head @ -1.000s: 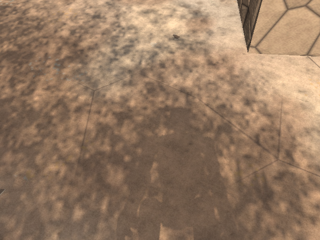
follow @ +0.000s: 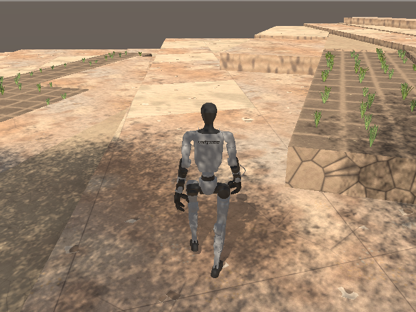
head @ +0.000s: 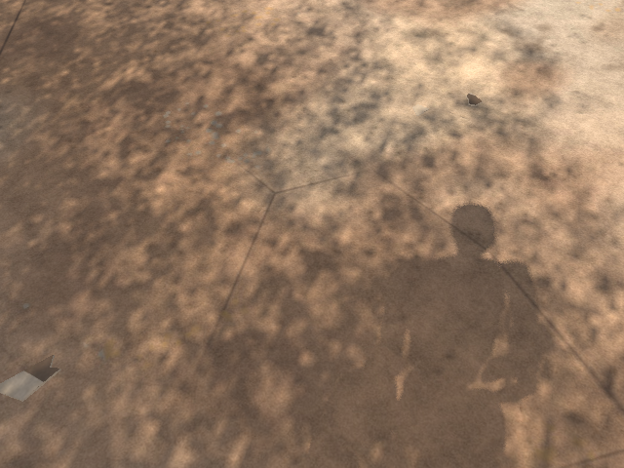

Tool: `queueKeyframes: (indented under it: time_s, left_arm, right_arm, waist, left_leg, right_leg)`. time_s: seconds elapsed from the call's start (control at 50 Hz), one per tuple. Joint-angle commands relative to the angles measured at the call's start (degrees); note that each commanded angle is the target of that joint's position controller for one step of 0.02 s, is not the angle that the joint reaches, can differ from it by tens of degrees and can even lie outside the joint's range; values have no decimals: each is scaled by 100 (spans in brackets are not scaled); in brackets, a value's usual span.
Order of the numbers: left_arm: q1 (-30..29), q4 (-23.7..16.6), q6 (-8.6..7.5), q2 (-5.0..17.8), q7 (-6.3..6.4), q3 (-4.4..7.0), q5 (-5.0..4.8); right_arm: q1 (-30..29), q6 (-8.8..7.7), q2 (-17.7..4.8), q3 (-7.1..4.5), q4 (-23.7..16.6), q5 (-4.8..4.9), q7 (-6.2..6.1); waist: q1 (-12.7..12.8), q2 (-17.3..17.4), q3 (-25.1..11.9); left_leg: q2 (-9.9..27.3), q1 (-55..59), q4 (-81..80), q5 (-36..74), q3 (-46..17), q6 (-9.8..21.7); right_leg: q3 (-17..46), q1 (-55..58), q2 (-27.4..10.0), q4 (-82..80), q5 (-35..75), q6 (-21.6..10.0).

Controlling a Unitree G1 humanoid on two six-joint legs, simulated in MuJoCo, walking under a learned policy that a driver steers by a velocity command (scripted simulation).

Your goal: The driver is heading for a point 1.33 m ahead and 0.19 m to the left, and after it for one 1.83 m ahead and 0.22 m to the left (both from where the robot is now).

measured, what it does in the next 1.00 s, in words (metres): walks ahead, turning left: left foot, then right foot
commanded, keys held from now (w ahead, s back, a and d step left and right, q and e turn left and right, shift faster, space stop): w+q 0.54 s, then w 0.46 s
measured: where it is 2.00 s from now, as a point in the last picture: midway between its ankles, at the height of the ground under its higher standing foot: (235, 252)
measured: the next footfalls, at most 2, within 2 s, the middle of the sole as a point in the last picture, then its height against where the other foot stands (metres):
left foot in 0.16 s outside the picture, level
right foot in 0.72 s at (329, 404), level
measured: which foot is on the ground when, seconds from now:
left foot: up 0.00-0.14, down 0.16-0.72, up 0.74-1.00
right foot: down 0.00-0.16, up 0.18-0.70, down 0.72-1.00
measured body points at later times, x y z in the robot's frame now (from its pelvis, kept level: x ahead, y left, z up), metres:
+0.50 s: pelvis +0.27 +0.05 +0.01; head +0.30 +0.07 +0.45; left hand +0.39 +0.32 -0.11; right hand +0.32 -0.22 -0.12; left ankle +0.20 +0.06 -0.74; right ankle +0.47 -0.10 -0.66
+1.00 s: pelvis +0.56 +0.09 +0.01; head +0.59 +0.09 +0.46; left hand +0.45 +0.32 -0.12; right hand +0.78 -0.09 -0.12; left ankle +0.55 +0.25 -0.67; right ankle +0.57 +0.01 -0.74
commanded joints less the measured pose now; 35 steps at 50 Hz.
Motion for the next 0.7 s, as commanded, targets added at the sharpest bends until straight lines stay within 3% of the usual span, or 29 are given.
queueKeyframes:
  time_s: [0.02, 0.06, 0.1, 0.12, 0.14, 0.16, 0.18, 0.2, 0.22, 0.24, 0.26, 0.3, 0.34, 0.38, 0.46, 0.6, 0.62, 0.66, 0.68, 0.7]
  left_arm:
    - [230, -153, -53, 815, 63, 134, -15]
    - [235, -140, -29, 968, 100, 176, -21]
    - [113, -193, 45, 1153, 127, 247, 5]
    - [34, -267, 90, 1247, 96, 285, 5]
    - [-88, -353, 120, 1312, 33, 316, -12]
    - [-163, -538, 127, 1066, -27, 282, 2]
    - [-142, -1051, 100, 650, -136, 227, -88]
    - [-875, -1242, 16, 1015, -177, 269, -56]
    - [-1093, -1346, -64, 1038, -198, 256, -95]
    - [-985, -1252, -95, 1039, -167, 265, -92]
    - [-933, -1232, -16, 995, -144, 265, 2]
    - [-783, -1236, 215, 887, -187, 251, 147]
    - [-1023, -1372, 351, 852, -233, 242, 168]
    - [-1577, -1604, 408, 890, -259, 235, 158]
    - [-2545, -1993, 440, 981, -296, 216, 126]
    - [-3578, -2496, 311, 946, -379, 65, 54]
    - [-3500, -2513, 281, 971, -377, 61, 42]
    - [-2728, -2306, 229, 1156, -318, 134, 34]
    - [-2018, -2083, 192, 1332, -250, 212, 11]
    - [-1164, -1859, 132, 1445, -172, 268, 25]
  right_arm:
    - [-671, -50, -2, 67, -539, -17, 63]
    - [-478, -52, -143, 13, -525, -33, 41]
    - [271, -53, -340, -82, -340, -46, -2]
    - [790, -69, -490, -156, -190, -53, -22]
    - [1465, -108, -682, -267, 17, -89, -66]
    - [1785, -128, -1139, -422, 67, -123, -129]
    - [1506, -79, -1647, -510, -126, -76, -114]
    - [1557, -13, -1521, -481, -107, 30, -160]
    - [1262, -37, -1235, -398, -92, 75, -213]
    - [1053, -96, -975, -331, -98, 77, -229]
    - [912, -171, -857, -285, -123, 98, -265]
    - [953, -314, -773, -220, -116, 161, -294]
    - [1220, -394, -925, -236, -51, 202, -286]
    - [1524, -390, -1000, -244, -32, 200, -277]
    - [2133, -344, -995, -222, -12, 176, -277]
    - [2599, -334, -1017, -181, -29, 82, -382]
    - [2548, -350, -1024, -173, -33, 74, -404]
    - [2247, -405, -1156, -179, -79, 75, -413]
    - [2167, -431, -1251, -197, -73, 48, -389]
    - [2041, -458, -1282, -203, -86, 67, -351]
  waist:
    - [-62, -591, 607]
    - [-211, -691, 358]
    - [-562, -873, -108]
    - [-750, -902, -428]
    - [-1091, -715, -764]
    - [-1183, -36, -1115]
    - [-665, 981, -1502]
    - [-854, 107, -1143]
    - [-636, -134, -482]
    - [-343, -585, -132]
    - [-148, -670, -75]
    - [35, -490, -188]
    - [28, -322, -154]
    - [-144, -114, -53]
    - [-512, 133, 9]
    - [-815, 326, 102]
    - [-741, 354, 106]
    - [-340, 420, -115]
    - [-41, 383, -465]
    - [410, 242, -890]
  left_leg:
    - [-173, 199, -971, 53, 436, 129]
    - [-452, 713, -1177, -212, 657, 369]
    - [-763, 1466, -1212, -700, 721, 665]
    - [-888, 2070, -1398, -892, 650, 807]
    - [-941, 3095, -1943, -827, 425, 967]
    - [166, 4204, -2260, -1549, -1098, 1291]
    - [1618, 5413, -3083, -1695, -4568, 2238]
    - [1595, 5065, -3643, -1975, -4467, 2152]
    - [1508, 4396, -3744, -1577, -3752, 1909]
    - [1241, 3707, -3802, -621, -3188, 1620]
    - [936, 3282, -3774, 161, -2701, 1439]
    - [587, 2933, -3761, 1099, -2151, 1321]
    - [376, 2848, -3754, 1535, -1888, 1229]
    - [259, 2914, -3791, 1589, -1856, 1042]
    - [221, 3486, -3713, 1736, -2056, 748]
    - [364, 4319, -3367, 2484, -2249, 750]
    - [417, 4299, -3335, 2652, -2248, 685]
    - [418, 4087, -2894, 3796, -2116, 451]
    - [320, 4136, -2151, 4419, -2027, 363]
    - [87, 3769, -1092, 4044, -1822, 277]
  right_leg:
    - [265, -360, -1571, -321, 3962, -332]
    - [36, -29, -1620, 271, 5664, -290]
    - [-81, 189, -1691, 1460, 6876, -321]
    - [-34, 81, -1733, 2339, 6696, -375]
    - [-63, -471, -1651, 3620, 5692, -298]
    - [-7, -1801, -1253, 5468, 2480, -167]
    - [784, -4088, 48, 7359, -1266, 123]
    - [1656, -4764, -224, 7357, -678, 66]
    - [1687, -4857, -509, 6897, -107, 25]
    - [1679, -4479, -705, 6309, 163, 42]
    - [1721, -4078, -819, 5933, 196, 118]
    - [1704, -3625, -873, 5500, 160, 285]
    - [1572, -3761, -865, 5104, 349, 422]
    - [1476, -4118, -849, 4662, 817, 510]
    - [1459, -4703, -693, 3785, 1530, 533]
    - [1324, -4519, -285, 2272, 1803, 273]
    - [1336, -4172, -247, 2018, 1808, 171]
    - [1286, -2866, 1, 1659, 1497, -74]
    - [1245, -2124, 159, 1544, 1315, -195]
    - [1356, -1037, -40, 1215, 1592, -334]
